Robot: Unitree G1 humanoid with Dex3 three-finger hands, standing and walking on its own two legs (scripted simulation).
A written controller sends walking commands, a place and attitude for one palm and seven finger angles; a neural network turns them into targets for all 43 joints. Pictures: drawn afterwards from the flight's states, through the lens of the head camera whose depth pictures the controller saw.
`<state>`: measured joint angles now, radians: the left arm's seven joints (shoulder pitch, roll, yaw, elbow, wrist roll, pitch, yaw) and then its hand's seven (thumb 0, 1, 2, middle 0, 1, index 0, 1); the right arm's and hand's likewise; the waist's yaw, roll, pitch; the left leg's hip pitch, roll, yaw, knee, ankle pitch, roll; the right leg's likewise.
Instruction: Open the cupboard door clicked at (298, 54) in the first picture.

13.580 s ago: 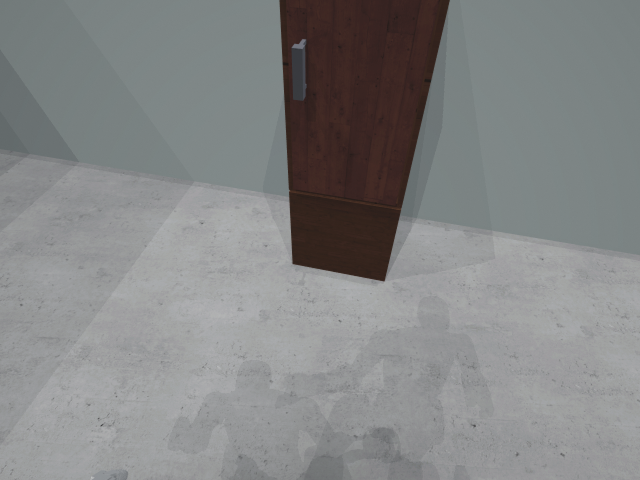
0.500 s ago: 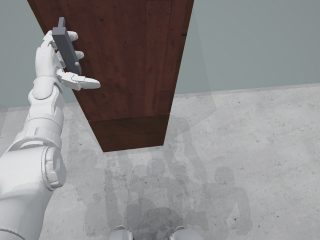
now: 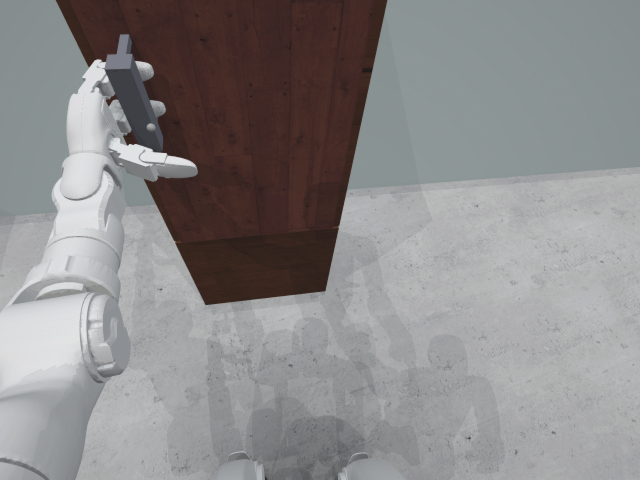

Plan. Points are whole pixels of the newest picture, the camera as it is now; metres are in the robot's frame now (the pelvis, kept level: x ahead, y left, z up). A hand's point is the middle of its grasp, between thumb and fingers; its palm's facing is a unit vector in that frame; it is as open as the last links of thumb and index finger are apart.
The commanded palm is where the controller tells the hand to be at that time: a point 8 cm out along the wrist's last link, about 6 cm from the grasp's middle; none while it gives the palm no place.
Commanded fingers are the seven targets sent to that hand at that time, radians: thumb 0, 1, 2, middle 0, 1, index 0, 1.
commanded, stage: close the thumb around the handle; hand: left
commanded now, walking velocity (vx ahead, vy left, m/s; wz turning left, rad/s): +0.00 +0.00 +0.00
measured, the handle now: (139, 95) +0.58 +0.18 +0.11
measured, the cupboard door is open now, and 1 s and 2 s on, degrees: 0 2 50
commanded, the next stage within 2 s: pull the door open along its arc in 0.66 s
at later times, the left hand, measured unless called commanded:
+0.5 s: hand (152, 125) +0.53 +0.16 +0.11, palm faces +0.06 -1.00 -0.01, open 6.9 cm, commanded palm +0.50 +0.20 +0.11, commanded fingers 0.00 0.90 0.90 -0.40 -1.35 -0.40 -1.35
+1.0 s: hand (154, 131) +0.52 +0.16 +0.11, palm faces +0.05 -1.00 +0.00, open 6.2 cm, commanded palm +0.46 +0.20 +0.11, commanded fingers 0.00 0.90 0.90 -0.40 -1.35 -0.40 -1.35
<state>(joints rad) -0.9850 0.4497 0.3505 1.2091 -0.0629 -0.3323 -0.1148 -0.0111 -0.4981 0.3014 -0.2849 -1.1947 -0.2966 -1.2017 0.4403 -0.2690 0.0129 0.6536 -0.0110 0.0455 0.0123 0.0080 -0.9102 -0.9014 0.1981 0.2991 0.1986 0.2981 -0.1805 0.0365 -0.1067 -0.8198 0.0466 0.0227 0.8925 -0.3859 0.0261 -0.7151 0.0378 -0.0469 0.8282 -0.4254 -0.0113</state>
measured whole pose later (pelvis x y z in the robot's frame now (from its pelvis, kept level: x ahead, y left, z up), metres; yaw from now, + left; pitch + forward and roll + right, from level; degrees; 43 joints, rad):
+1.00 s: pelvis +0.01 +0.00 +0.00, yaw -1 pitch +18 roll -2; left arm -0.89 0.42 0.35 1.11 -0.09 -0.32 -0.11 0.01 0.67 0.74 -0.32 -1.34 -0.33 -1.35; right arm 0.45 -0.26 0.01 0.64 -0.01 0.06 0.02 0.01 -0.91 -0.90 0.20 0.30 0.20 0.30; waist -0.17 0.04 -0.12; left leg -0.79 0.05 0.04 0.87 -0.39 0.03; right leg -0.69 0.04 -0.03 0.81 -0.43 -0.01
